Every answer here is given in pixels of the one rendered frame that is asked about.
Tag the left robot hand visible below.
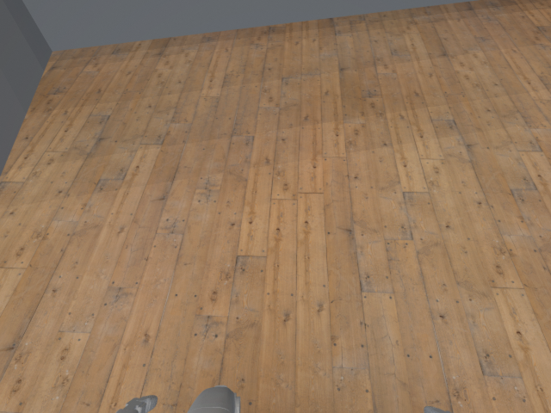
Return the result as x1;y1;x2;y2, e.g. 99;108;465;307
116;395;158;413

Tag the robot left thigh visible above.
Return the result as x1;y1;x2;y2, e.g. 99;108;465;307
187;387;240;413

